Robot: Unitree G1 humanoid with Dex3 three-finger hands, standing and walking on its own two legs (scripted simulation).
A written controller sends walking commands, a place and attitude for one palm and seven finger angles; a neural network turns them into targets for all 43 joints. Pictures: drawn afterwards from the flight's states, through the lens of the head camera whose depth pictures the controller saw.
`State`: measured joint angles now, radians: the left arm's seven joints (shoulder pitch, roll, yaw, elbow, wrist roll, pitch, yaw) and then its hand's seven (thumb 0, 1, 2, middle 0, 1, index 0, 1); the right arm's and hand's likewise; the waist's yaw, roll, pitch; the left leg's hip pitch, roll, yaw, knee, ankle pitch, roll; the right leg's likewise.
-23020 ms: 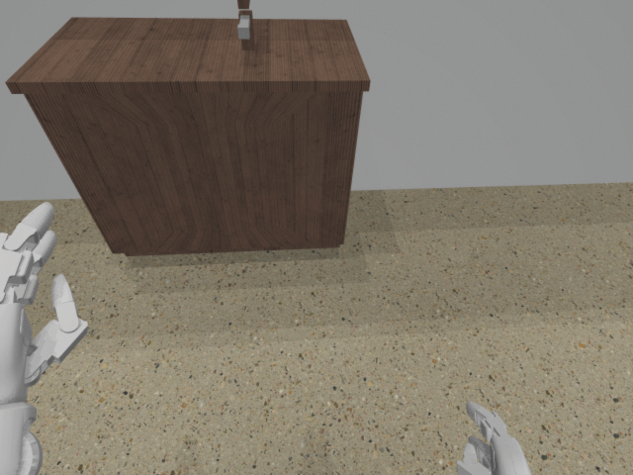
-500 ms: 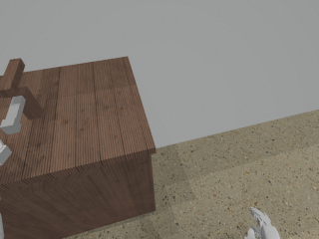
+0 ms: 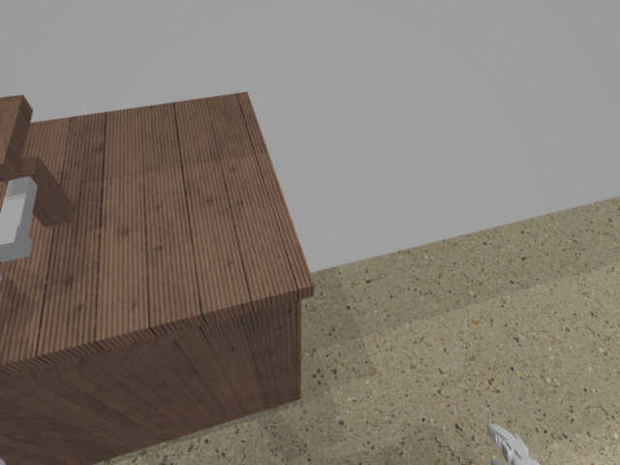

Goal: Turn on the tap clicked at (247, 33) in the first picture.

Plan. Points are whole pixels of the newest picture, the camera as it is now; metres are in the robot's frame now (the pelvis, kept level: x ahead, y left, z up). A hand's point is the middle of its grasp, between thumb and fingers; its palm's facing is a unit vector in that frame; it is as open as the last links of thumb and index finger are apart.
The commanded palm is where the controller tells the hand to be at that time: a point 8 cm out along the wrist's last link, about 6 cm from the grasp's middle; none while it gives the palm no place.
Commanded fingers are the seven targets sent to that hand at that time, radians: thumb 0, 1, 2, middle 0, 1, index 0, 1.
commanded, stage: reach beside the lever's end, fingers flat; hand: left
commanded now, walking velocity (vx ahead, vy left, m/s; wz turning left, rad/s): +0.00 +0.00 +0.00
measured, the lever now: (9, 243) +0.31 +0.37 +0.12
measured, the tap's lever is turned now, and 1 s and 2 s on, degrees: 0 2 30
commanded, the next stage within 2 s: push the lever round in 0.30 s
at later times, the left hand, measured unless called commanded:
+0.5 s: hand (2, 272) +0.28 +0.37 +0.10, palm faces +0.57 -0.81 -0.10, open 7.8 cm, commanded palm +0.23 +0.40 +0.11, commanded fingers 0.00 0.90 0.90 -0.15 -0.15 -0.15 -0.15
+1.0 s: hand (18, 280) +0.28 +0.35 +0.10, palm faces +0.61 -0.79 -0.08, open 7.7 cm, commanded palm +0.23 +0.38 +0.11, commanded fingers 0.00 0.90 0.90 -0.15 -0.15 -0.15 -0.15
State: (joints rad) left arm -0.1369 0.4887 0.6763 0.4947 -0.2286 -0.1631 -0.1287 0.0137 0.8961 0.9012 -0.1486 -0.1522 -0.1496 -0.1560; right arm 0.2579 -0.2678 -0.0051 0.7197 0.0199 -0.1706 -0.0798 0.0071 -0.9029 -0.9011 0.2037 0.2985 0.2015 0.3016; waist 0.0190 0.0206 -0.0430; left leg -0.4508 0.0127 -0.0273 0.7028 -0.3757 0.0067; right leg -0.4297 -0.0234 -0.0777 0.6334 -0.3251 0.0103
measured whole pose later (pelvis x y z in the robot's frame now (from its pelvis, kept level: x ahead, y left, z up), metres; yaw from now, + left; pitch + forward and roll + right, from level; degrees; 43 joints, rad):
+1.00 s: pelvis -0.01 -0.02 +0.00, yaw +0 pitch +6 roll -1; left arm -0.12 0.42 0.63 0.45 -0.23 -0.14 -0.06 0.02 0.92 0.92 -0.15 -0.15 -0.15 -0.16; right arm 0.24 -0.26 0.00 0.72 0.03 -0.15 -0.09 0.01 -0.90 -0.90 0.20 0.30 0.20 0.30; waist 0.02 0.03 -0.05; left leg -0.43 0.03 -0.04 0.69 -0.36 -0.02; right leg -0.42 -0.01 -0.09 0.65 -0.33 -0.02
